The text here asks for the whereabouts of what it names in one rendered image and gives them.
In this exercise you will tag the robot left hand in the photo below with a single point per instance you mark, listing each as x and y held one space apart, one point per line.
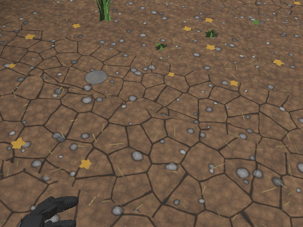
49 208

